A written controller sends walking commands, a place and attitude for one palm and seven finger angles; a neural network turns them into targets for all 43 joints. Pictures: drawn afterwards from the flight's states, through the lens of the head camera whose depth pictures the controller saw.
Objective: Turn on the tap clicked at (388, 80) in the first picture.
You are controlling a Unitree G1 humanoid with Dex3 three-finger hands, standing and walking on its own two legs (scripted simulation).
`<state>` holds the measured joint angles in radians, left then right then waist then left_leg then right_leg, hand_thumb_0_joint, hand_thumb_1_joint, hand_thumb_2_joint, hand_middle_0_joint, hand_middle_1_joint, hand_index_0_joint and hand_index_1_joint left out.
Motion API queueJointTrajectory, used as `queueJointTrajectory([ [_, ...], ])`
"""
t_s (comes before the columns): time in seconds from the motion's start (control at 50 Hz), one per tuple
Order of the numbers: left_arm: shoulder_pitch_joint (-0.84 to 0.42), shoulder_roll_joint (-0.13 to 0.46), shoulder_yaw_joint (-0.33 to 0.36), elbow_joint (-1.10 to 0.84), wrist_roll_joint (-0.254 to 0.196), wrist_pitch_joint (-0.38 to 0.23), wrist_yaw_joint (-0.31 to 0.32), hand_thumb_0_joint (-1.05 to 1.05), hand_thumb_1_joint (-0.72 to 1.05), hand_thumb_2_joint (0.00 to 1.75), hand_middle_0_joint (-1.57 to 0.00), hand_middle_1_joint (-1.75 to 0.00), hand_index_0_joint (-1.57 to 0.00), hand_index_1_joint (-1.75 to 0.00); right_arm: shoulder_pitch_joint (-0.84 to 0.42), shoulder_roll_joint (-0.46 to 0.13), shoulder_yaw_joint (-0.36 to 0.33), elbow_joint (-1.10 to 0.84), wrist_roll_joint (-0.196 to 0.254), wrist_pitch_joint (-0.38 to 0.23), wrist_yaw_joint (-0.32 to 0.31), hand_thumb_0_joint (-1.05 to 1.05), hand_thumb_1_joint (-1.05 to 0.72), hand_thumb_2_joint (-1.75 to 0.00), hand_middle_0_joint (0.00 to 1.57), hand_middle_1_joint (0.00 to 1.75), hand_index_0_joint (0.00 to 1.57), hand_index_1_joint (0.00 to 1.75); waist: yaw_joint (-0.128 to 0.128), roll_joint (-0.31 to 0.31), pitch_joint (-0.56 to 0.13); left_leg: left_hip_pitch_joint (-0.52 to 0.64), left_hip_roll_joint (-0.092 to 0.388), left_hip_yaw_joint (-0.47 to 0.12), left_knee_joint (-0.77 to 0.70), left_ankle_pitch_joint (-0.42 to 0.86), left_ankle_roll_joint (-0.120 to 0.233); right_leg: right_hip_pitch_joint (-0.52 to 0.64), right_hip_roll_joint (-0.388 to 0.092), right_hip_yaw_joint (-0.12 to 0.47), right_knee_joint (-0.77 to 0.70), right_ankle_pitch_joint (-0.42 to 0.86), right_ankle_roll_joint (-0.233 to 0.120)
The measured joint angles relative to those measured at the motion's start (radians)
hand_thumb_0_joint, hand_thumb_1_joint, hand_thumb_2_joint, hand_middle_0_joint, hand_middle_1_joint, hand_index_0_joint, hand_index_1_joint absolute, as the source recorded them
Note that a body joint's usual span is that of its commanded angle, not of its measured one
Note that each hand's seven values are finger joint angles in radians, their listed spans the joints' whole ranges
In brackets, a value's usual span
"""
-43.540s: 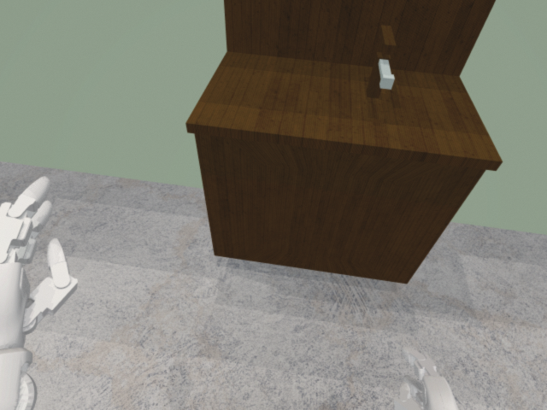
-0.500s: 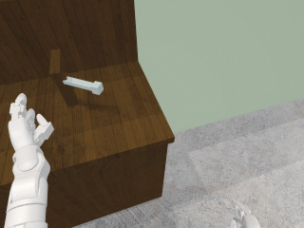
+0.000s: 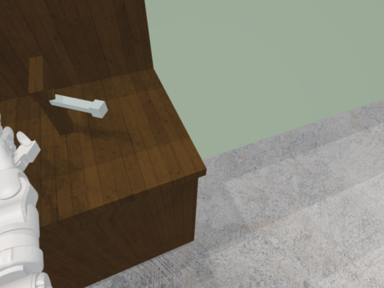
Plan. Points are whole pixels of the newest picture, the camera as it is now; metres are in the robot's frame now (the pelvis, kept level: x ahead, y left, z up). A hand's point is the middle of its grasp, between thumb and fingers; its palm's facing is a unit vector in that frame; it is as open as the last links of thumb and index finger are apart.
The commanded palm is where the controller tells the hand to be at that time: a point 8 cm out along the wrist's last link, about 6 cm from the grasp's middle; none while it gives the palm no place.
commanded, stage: reach beside the lever's end, fingers flat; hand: left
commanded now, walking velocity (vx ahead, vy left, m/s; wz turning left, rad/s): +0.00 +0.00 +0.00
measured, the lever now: (98, 108) +0.47 +0.23 +0.10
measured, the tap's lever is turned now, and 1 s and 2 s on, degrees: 53 53 53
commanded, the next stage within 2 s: push the lever round in 0.42 s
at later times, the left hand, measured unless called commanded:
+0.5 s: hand (32, 150) +0.35 +0.33 +0.10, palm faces +0.57 -0.82 -0.08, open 7.8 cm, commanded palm +0.31 +0.36 +0.10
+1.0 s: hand (53, 147) +0.37 +0.30 +0.09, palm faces +0.57 -0.82 -0.09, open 7.8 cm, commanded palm +0.32 +0.33 +0.10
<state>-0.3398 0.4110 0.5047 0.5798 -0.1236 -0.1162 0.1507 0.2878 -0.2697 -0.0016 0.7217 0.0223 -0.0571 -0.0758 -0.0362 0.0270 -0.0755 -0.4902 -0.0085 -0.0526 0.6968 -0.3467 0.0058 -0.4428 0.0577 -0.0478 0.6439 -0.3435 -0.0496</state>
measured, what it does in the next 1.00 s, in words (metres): stands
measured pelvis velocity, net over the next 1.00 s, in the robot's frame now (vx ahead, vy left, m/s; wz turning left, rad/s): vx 0.00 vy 0.01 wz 0.01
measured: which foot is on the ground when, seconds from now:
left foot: down 0.00-1.00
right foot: down 0.00-1.00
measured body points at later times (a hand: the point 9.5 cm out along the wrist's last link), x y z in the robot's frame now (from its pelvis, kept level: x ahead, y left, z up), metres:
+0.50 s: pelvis +0.00 +0.02 +0.00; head +0.03 +0.02 +0.45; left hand +0.32 +0.37 +0.11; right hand +0.14 -0.23 -0.11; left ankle +0.00 +0.12 -0.72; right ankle -0.02 -0.09 -0.72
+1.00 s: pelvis +0.00 +0.01 +0.00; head +0.03 +0.01 +0.45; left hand +0.34 +0.34 +0.10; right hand +0.11 -0.25 -0.12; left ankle +0.00 +0.12 -0.72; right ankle -0.02 -0.09 -0.72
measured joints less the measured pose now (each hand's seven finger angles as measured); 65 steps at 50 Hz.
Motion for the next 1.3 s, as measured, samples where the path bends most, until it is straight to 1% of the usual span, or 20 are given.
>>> queueJointTrajectory([
  [0.12, 0.055, -0.003, 0.011, -0.010, -0.020, 0.004, -0.022, 0.02, 0.90, 0.90, -0.15, -0.15, -0.15, -0.15, 0.026, -0.003, -0.005, -0.009, 0.007, 0.014, 0.007, 0.01, -0.91, -0.90, 0.20, 0.30, 0.20, 0.30, 0.002, 0.005, -0.011, 0.019, -0.001, 0.011, -0.010, -0.005, 0.008, 0.018, -0.001, 0.011, -0.014, 0.000, 0.007],
  [0.2, 0.091, -0.024, 0.016, -0.050, -0.020, -0.008, -0.014, 0.02, 0.90, 0.90, -0.15, -0.15, -0.15, -0.15, 0.023, 0.003, -0.008, -0.014, 0.005, 0.013, 0.011, 0.01, -0.91, -0.90, 0.20, 0.30, 0.20, 0.30, 0.010, 0.000, -0.007, 0.022, -0.004, 0.010, -0.008, -0.007, 0.012, 0.025, -0.004, 0.011, -0.016, -0.001, 0.011],
  [0.28, 0.115, -0.050, 0.000, -0.104, -0.016, -0.032, -0.001, 0.02, 0.90, 0.90, -0.15, -0.15, -0.15, -0.15, 0.006, 0.009, -0.009, -0.011, 0.000, 0.005, 0.013, 0.01, -0.91, -0.90, 0.20, 0.30, 0.20, 0.30, 0.021, -0.001, -0.001, 0.020, -0.009, 0.004, 0.004, -0.011, 0.015, 0.029, -0.009, 0.004, -0.011, -0.004, 0.016],
  [0.34, 0.099, -0.061, -0.021, -0.110, -0.016, -0.038, 0.000, 0.02, 0.90, 0.90, -0.15, -0.15, -0.15, -0.15, -0.015, 0.013, -0.004, -0.006, 0.000, 0.000, 0.008, 0.01, -0.91, -0.90, 0.20, 0.30, 0.20, 0.30, 0.027, -0.002, 0.002, 0.017, -0.016, -0.002, 0.012, -0.011, 0.019, 0.030, -0.015, -0.003, -0.006, -0.007, 0.020],
  [0.48, 0.040, -0.071, -0.078, -0.100, -0.003, 0.004, 0.013, 0.02, 0.90, 0.90, -0.15, -0.15, -0.15, -0.15, -0.056, 0.023, 0.011, -0.020, 0.001, -0.009, 0.000, 0.01, -0.91, -0.90, 0.21, 0.30, 0.20, 0.30, 0.031, 0.002, 0.005, 0.013, -0.027, -0.008, 0.012, -0.003, 0.023, 0.029, -0.026, -0.009, -0.006, -0.003, 0.026],
  [0.56, 0.027, -0.088, -0.100, -0.099, 0.002, 0.014, 0.031, 0.02, 0.90, 0.90, -0.15, -0.15, -0.15, -0.15, -0.062, 0.030, 0.016, -0.030, -0.002, -0.005, 0.007, 0.01, -0.91, -0.90, 0.21, 0.30, 0.20, 0.30, 0.030, 0.005, -0.003, 0.013, -0.030, -0.003, 0.007, 0.000, 0.025, 0.025, -0.029, -0.004, -0.006, -0.001, 0.029],
  [0.7, 0.033, -0.094, -0.083, -0.087, 0.016, 0.038, 0.068, 0.02, 0.90, 0.90, -0.15, -0.15, -0.15, -0.15, -0.049, 0.036, 0.023, -0.038, -0.003, 0.017, 0.015, 0.01, -0.90, -0.90, 0.21, 0.30, 0.20, 0.30, 0.024, -0.001, -0.006, 0.015, -0.024, 0.003, 0.007, -0.003, 0.024, 0.024, -0.024, 0.002, -0.004, -0.002, 0.027],
  [0.8, 0.037, -0.097, -0.086, -0.110, 0.027, 0.012, 0.088, 0.02, 0.90, 0.90, -0.15, -0.15, -0.15, -0.15, -0.032, 0.029, 0.014, -0.024, -0.009, 0.020, 0.018, 0.01, -0.90, -0.90, 0.21, 0.30, 0.20, 0.30, 0.024, 0.001, 0.002, 0.007, -0.020, -0.002, 0.019, -0.007, 0.020, 0.020, -0.020, -0.004, 0.002, -0.004, 0.023],
  [0.86, 0.029, -0.098, -0.101, -0.112, 0.023, -0.002, 0.086, 0.02, 0.90, 0.90, -0.15, -0.15, -0.15, -0.15, -0.024, 0.023, 0.009, -0.010, -0.008, 0.022, 0.018, 0.01, -0.90, -0.90, 0.21, 0.30, 0.20, 0.30, 0.024, 0.004, 0.003, 0.005, -0.020, -0.006, 0.023, -0.009, 0.018, 0.018, -0.019, -0.007, 0.006, -0.007, 0.021],
  [0.9, 0.021, -0.099, -0.112, -0.103, 0.021, 0.000, 0.081, 0.02, 0.90, 0.90, -0.15, -0.15, -0.15, -0.15, -0.022, 0.020, 0.008, -0.004, -0.005, 0.026, 0.015, 0.01, -0.90, -0.90, 0.21, 0.30, 0.20, 0.30, 0.022, 0.006, 0.002, 0.006, -0.020, -0.007, 0.021, -0.008, 0.017, 0.019, -0.019, -0.008, 0.006, -0.007, 0.019],
  [0.96, 0.008, -0.102, -0.126, -0.082, 0.016, 0.021, 0.078, 0.02, 0.90, 0.90, -0.15, -0.15, -0.15, -0.15, -0.019, 0.016, 0.009, -0.003, 0.000, 0.031, 0.012, 0.01, -0.91, -0.90, 0.21, 0.30, 0.20, 0.30, 0.018, 0.009, 0.001, 0.009, -0.019, -0.007, 0.014, -0.004, 0.015, 0.020, -0.018, -0.008, 0.003, -0.005, 0.017],
  [1.02, 0.002, -0.110, -0.121, -0.070, 0.018, 0.035, 0.093, 0.02, 0.90, 0.90, -0.15, -0.15, -0.15, -0.15, -0.023, 0.016, 0.009, -0.008, -0.001, 0.034, 0.011, 0.01, -0.91, -0.90, 0.21, 0.30, 0.20, 0.30, 0.010, 0.008, 0.001, 0.012, -0.016, -0.004, 0.007, -0.001, 0.013, 0.019, -0.016, -0.004, 0.000, -0.002, 0.015],
  [1.14, 0.003, -0.120, -0.105, -0.071, 0.040, 0.009, 0.136, 0.02, 0.90, 0.90, -0.15, -0.15, -0.15, -0.15, -0.026, 0.020, 0.005, -0.018, -0.011, 0.036, 0.021, 0.01, -0.91, -0.90, 0.20, 0.30, 0.20, 0.30, 0.003, 0.005, -0.007, 0.010, -0.008, 0.001, 0.008, -0.005, 0.006, 0.012, -0.008, 0.000, 0.007, -0.006, 0.007],
  [1.2, 0.008, -0.115, -0.103, -0.073, 0.042, 0.003, 0.133, 0.02, 0.90, 0.90, -0.15, -0.15, -0.15, -0.15, -0.027, 0.021, 0.005, -0.019, -0.010, 0.042, 0.024, 0.01, -0.91, -0.90, 0.20, 0.30, 0.20, 0.30, 0.003, 0.006, -0.011, 0.013, -0.004, 0.001, 0.009, -0.008, 0.004, 0.014, -0.004, 0.001, 0.008, -0.008, 0.004],
  [1.3, 0.026, -0.120, -0.119, -0.087, 0.029, 0.021, 0.123, 0.02, 0.90, 0.90, -0.15, -0.15, -0.15, -0.15, -0.023, 0.017, 0.002, -0.023, -0.002, 0.049, 0.022, 0.01, -0.91, -0.90, 0.20, 0.30, 0.20, 0.30, 0.011, 0.013, -0.015, 0.030, -0.002, -0.002, -0.001, -0.007, 0.001, 0.031, -0.002, -0.001, -0.002, -0.008, 0.001],
])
